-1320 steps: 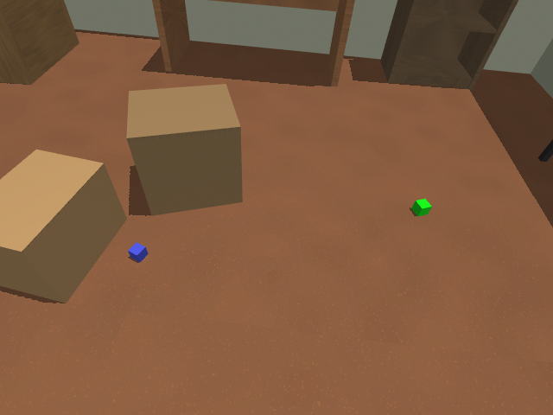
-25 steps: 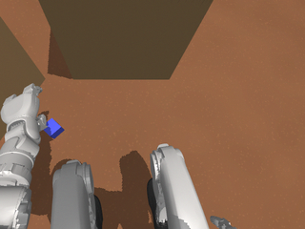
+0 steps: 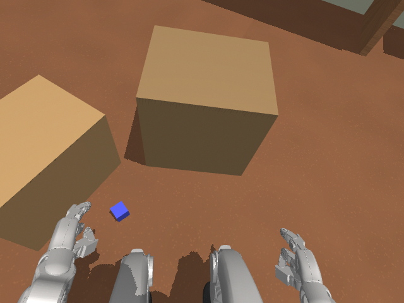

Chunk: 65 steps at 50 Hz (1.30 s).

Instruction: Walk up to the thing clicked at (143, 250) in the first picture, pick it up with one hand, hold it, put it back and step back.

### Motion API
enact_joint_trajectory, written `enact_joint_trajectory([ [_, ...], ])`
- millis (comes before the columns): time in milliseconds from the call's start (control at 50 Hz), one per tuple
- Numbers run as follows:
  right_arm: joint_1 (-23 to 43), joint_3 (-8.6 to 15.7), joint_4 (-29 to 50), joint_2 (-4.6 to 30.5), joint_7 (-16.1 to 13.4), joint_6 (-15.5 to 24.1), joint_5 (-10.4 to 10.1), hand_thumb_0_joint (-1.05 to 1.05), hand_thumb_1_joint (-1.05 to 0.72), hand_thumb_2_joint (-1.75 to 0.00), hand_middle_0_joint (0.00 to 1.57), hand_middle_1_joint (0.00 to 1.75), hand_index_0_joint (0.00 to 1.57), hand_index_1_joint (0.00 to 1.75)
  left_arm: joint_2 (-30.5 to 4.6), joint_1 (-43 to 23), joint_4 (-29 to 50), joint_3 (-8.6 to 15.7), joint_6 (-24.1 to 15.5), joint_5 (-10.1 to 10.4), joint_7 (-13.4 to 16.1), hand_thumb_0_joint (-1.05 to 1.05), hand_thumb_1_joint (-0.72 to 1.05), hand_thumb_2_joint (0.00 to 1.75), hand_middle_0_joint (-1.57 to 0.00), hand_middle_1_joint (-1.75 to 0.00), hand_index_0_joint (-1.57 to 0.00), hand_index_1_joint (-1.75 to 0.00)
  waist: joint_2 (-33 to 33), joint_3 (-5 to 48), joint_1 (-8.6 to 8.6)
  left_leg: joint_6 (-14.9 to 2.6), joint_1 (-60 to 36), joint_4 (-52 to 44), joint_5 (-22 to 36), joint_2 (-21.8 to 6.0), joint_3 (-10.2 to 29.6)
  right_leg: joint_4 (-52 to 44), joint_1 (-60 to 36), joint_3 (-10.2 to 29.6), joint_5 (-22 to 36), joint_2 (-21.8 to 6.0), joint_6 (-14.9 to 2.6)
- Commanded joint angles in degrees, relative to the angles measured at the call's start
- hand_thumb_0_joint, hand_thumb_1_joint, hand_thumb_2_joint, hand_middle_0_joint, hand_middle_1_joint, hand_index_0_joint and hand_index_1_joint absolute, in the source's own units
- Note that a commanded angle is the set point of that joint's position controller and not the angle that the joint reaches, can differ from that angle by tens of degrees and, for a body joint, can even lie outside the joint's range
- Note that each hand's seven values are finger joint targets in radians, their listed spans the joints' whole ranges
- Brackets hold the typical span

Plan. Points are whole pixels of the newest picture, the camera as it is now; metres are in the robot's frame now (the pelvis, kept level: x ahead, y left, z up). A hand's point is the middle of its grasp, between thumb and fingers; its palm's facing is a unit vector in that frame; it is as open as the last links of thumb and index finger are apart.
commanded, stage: home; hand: left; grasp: from above
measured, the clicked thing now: (120, 211) +0.48 +0.23 -0.56
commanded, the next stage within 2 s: none
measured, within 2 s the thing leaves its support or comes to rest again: neither
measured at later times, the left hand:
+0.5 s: hand (52, 251) +0.23 +0.19 +0.08, palm faces +0.08 -0.97 -0.23, open 7.4 cm
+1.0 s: hand (53, 256) +0.22 +0.18 +0.08, palm faces +0.08 -0.97 -0.21, open 8.2 cm
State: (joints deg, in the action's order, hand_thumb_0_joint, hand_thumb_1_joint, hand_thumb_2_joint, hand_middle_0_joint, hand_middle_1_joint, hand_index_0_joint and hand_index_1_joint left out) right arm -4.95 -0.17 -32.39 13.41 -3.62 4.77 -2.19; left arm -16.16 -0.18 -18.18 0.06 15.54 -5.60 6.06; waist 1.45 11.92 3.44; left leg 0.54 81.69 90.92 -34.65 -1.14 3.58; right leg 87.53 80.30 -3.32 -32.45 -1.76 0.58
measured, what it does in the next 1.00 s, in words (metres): rises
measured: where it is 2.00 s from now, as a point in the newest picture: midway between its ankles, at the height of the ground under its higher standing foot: outside the picture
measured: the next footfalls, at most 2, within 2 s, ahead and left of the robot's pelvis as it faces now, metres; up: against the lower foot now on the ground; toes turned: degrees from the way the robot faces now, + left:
none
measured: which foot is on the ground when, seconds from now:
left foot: down 0.00-1.00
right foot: down 0.00-1.00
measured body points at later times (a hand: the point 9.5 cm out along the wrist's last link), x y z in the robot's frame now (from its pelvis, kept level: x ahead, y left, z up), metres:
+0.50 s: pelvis +0.07 +0.00 +0.13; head +0.09 +0.00 +0.58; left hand +0.22 +0.24 +0.10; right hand +0.21 -0.25 +0.05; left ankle +0.06 +0.12 -0.55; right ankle +0.07 -0.13 -0.55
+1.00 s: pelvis +0.07 +0.00 +0.13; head +0.09 +0.00 +0.58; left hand +0.22 +0.23 +0.10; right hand +0.24 -0.24 +0.07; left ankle +0.06 +0.12 -0.55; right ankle +0.07 -0.13 -0.55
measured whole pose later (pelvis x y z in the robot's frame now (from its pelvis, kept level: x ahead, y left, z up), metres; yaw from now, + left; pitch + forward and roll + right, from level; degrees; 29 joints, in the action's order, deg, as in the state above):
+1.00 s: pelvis +0.07 +0.00 +0.13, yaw +2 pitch +10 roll -2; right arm -16.0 -1.8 -31.1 12.4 -10.2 13.1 -0.2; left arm -12.7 28.1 6.2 1.5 25.7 2.7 1.3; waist 2.8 8.7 1.9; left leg 0.6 38.3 56.9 -28.7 -1.8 2.9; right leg 53.0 36.6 -3.9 -26.4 -0.9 0.7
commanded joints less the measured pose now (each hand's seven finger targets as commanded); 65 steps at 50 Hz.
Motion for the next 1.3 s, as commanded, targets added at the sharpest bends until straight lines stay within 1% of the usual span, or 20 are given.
enact_joint_trajectory([
  [0, -3.58, 1.74, 6.73, 7.68, -2.54, 3.2, -0.59, 0.0, -0.9, -0.9, 0.2, 0.3, 0.2, 0.3, -5.24, -3.87, 14.97, 4.07, 0.47, 4.56, 0.68, 0.0, 0.9, 0.9, -0.2, -0.3, -0.2, -0.3, 3.6, 16.81, 1.94, -1.61, -23.46, -22.64, 0.11, 0.67, 1.64, -20.15, -19.21, 1.64, 2.52, 1.72, -1.5],
  [40, -4.09, 1.34, 6.96, 7.08, -3.59, 3.76, -0.57, 0.0, -0.9, -0.9, 0.2, 0.3, 0.2, 0.3, -4.92, -0.44, 16.7, 5.37, 1.36, 6.04, 0.72, 0.0, 0.9, 0.9, -0.2, -0.3, -0.2, -0.3, 3.04, 15.96, 1.56, -1.69, -25.66, -24.92, 1.86, 0.76, 1.52, -23.01, -23.41, 1.77, 3.89, 1.76, -1.35],
  [80, -4.63, 0.83, 7.53, 6.57, -4.4, 4.37, -0.51, 0.0, -0.9, -0.9, 0.2, 0.3, 0.2, 0.3, -3.42, 3.6, 18.1, 4.96, 2.31, 7.01, 0.51, 0.0, 0.9, 0.9, -0.2, -0.3, -0.2, -0.3, 3.17, 14.17, 1.38, -1.62, -28.2, -27.2, 4.32, 0.88, 1.03, -25.45, -26.63, 1.71, 5.72, 1.84, -1.37],
  [140, -6.02, 0.67, 8.27, 6.43, -5.5, 5.11, -0.31, 0.0, -0.9, -0.9, 0.2, 0.3, 0.2, 0.3, -3.47, 8.45, 20.72, 6.18, 3.27, 7.83, 0.22, 0.0, 0.9, 0.9, -0.2, -0.3, -0.2, -0.3, 4.12, 12.39, 0.7, -1.27, -33.63, -30.93, 9.0, 0.74, 0.92, -28.8, -30.8, 1.32, 9.36, 2.1, -1.37],
  [160, -6.64, 0.63, 8.27, 6.16, -5.72, 5.35, -0.23, 0.0, -0.9, -0.9, 0.2, 0.3, 0.2, 0.3, -2.55, 10.07, 21.84, 5.54, 3.54, 8.21, 0.0, 0.0, 0.9, 0.9, -0.2, -0.3, -0.2, -0.3, 3.93, 11.97, 1.0, -1.16, -34.91, -31.95, 10.8, 0.68, 0.88, -29.86, -32.37, 1.26, 10.84, 2.14, -1.34],
  [220, -7.92, 0.48, 9.45, 5.95, -6.21, 6.12, 0.06, 0.0, -0.9, -0.9, 0.2, 0.3, 0.2, 0.3, -2.27, 16.21, 25.39, 5.98, 4.66, 8.99, -0.51, 0.0, 0.9, 0.9, -0.2, -0.3, -0.2, -0.3, 3.5, 11.0, -0.01, -1.04, -39.43, -35.24, 15.38, 0.78, 0.47, -33.12, -37.56, 0.56, 14.46, 2.56, -1.27],
  [320, -9.47, 0.69, 10.48, 5.23, -7.11, 7.38, 0.49, 0.0, -0.9, -0.9, 0.2, 0.3, 0.2, 0.3, -1.53, 23.81, 31.81, 5.25, 6.04, 9.37, -1.32, 0.0, 0.9, 0.9, -0.2, -0.3, -0.2, -0.3, 2.05, 8.8, -0.26, -1.06, -44.68, -38.82, 21.59, 1.18, -0.88, -38.4, -44.57, -0.03, 19.68, 3.13, -1.13],
  [380, -9.56, 0.92, 11.11, 5.29, -7.56, 8.08, 0.71, 0.0, -0.9, -0.9, 0.2, 0.3, 0.2, 0.3, -1.49, 27.45, 34.31, 5.07, 6.84, 9.25, -1.91, 0.0, 0.9, 0.9, -0.2, -0.3, -0.2, -0.3, 0.46, 6.28, -0.45, -1.39, -46.04, -40.25, 22.24, 1.24, -0.91, -40.51, -46.14, -0.44, 20.21, 3.33, -0.96],
  [460, -9.03, 1.1, 11.13, 5.65, -7.88, 9.25, 1.09, 0.0, -0.9, -0.9, 0.2, 0.3, 0.2, 0.3, -1.73, 28.09, 35.36, 4.89, 7.4, 9.12, -3.09, 0.0, 0.9, 0.9, -0.2, -0.3, -0.2, -0.3, 0.3, 1.59, -0.31, -1.48, -46.64, -42.83, 19.73, 1.11, -0.96, -42.6, -45.71, -1.02, 17.48, 3.42, -0.78],
  [580, -8.73, 1.45, 10.61, 6.1, -7.86, 11.05, 1.62, 0.0, -0.9, -0.9, 0.2, 0.3, 0.2, 0.3, -1.75, 27.21, 34.73, 4.57, 7.72, 8.65, -4.48, 0.0, 0.84, 0.87, -0.19, -0.29, -0.19, -0.29, -0.57, 0.46, -0.09, -1.56, -47.78, -42.86, 20.49, 1.34, -1.55, -42.91, -46.34, -1.01, 17.94, 3.0, -0.53],
  [720, -7.92, 1.57, 10.65, 6.23, -7.42, 11.94, 1.87, 0.0, -0.9, -0.9, 0.2, 0.3, 0.2, 0.3, -2.53, 26.56, 35.45, 5.35, 7.31, 8.1, -4.74, 0.0, 0.76, 0.82, -0.19, -0.28, -0.19, -0.28, 1.95, 1.15, -0.83, -1.16, -48.28, -43.49, 19.8, 1.4, -1.21, -42.55, -46.74, -0.97, 17.22, 2.94, -0.63],
  [760, -7.9, 1.5, 10.53, 6.18, -7.39, 11.98, 1.84, 0.0, -0.9, -0.9, 0.2, 0.3, 0.2, 0.3, -2.71, 27.24, 36.11, 5.44, 7.35, 8.01, -4.62, 0.0, 0.77, 0.82, -0.19, -0.28, -0.19, -0.28, 2.73, 2.71, -1.23, -1.07, -49.27, -43.21, 21.63, 1.44, -1.35, -42.21, -47.8, -0.72, 18.91, 2.85, -0.76],
  [860, -7.68, 1.28, 10.22, 6.09, -7.34, 11.94, 1.95, 0.0, -0.9, -0.9, 0.2, 0.3, 0.2, 0.3, -2.36, 27.23, 34.68, 5.08, 7.27, 7.94, -4.37, 0.0, 0.77, 0.83, -0.19, -0.28, -0.19, -0.28, 0.91, 2.21, -0.95, -1.26, -48.69, -42.99, 21.18, 1.36, -1.2, -42.27, -47.77, -0.83, 18.88, 3.0, -0.54],
  [900, -7.62, 1.32, 10.48, 6.13, -7.35, 11.9, 1.91, 0.0, -0.9, -0.9, 0.2, 0.3, 0.2, 0.3, -2.37, 27.09, 35.07, 5.29, 7.18, 8.15, -4.41, 0.0, 0.69, 0.78, -0.18, -0.27, -0.18, -0.27, 0.65, 2.07, -0.97, -1.46, -48.02, -42.49, 20.68, 1.61, -1.48, -42.67, -47.85, -0.61, 18.92, 2.76, -0.36],
  [940, -7.58, 1.32, 10.35, 6.15, -7.41, 11.89, 1.88, 0.0, -0.9, -0.9, 0.2, 0.3, 0.2, 0.3, -2.35, 27.11, 35.17, 5.04, 7.31, 8.17, -4.45, 0.0, 0.77, 0.82, -0.19, -0.28, -0.19, -0.28, 0.23, 2.46, -0.91, -1.51, -48.15, -42.34, 20.66, 1.58, -1.57, -42.82, -47.79, -0.41, 19.04, 2.7, -0.38],
  [1020, -7.58, 1.48, 10.26, 6.11, -7.49, 12.01, 1.9, 0.0, -0.9, -0.9, 0.2, 0.3, 0.2, 0.3, -2.29, 28.01, 35.41, 5.14, 7.26, 8.19, -4.43, 0.0, 0.72, 0.8, -0.18, -0.27, -0.18, -0.27, 0.91, 3.08, -1.41, -1.14, -48.34, -42.7, 21.23, 1.27, -1.25, -41.95, -47.64, -0.8, 18.96, 2.94, -0.52],
  [1120, -7.6, 1.42, 10.17, 6.13, -7.59, 12.12, 1.81, 0.0, -0.9, -0.9, 0.2, 0.3, 0.2, 0.3, -2.43, 26.95, 35.69, 5.06, 7.16, 8.25, -4.51, 0.0, 0.78, 0.83, -0.19, -0.28, -0.19, -0.28, 1.37, 1.54, -1.25, -1.2, -47.86, -43.19, 18.79, 1.17, -1.22, -42.27, -46.66, -0.7, 16.61, 2.95, -0.54],
  [1160, -7.59, 1.62, 10.14, 6.19, -7.66, 12.1, 1.79, 0.0, -0.9, -0.9, 0.2, 0.3, 0.2, 0.3, -2.73, 27.37, 36.26, 5.24, 7.19, 8.16, -4.41, 0.0, 0.74, 0.81, -0.18, -0.27, -0.18, -0.27, 1.48, 2.82, -1.51, -1.08, -48.26, -42.89, 20.42, 1.12, -1.01, -42.08, -46.96, -0.76, 17.9, 2.97, -0.57],
  [1220, -7.79, 1.49, 10.14, 6.16, -7.61, 12.19, 1.8, 0.0, -0.9, -0.9, 0.2, 0.3, 0.2, 0.3, -2.68, 27.68, 35.85, 5.66, 7.37, 8.27, -4.37, 0.0, 0.8, 0.84, -0.19, -0.28, -0.19, -0.28, 0.86, 2.72, -1.62, -1.21, -47.94, -42.66, 20.28, 1.14, -1.11, -41.97, -47.71, -0.73, 17.96, 2.88, -0.56],
  [1280, -8.15, 1.67, 9.86, 6.28, -7.59, 12.18, 1.88, 0.0, -0.9, -0.9, 0.2, 0.3, 0.2, 0.3, -2.39, 27.64, 35.89, 5.1, 7.33, 8.38, -4.59, 0.0, 0.83, 0.86, -0.19, -0.29, -0.19, -0.29, 1.0, 3.28, -1.05, -1.08, -48.26, -42.38, 22.19, 1.18, -1.23, -41.62, -47.99, -0.63, 19.52, 2.92, -0.55],
])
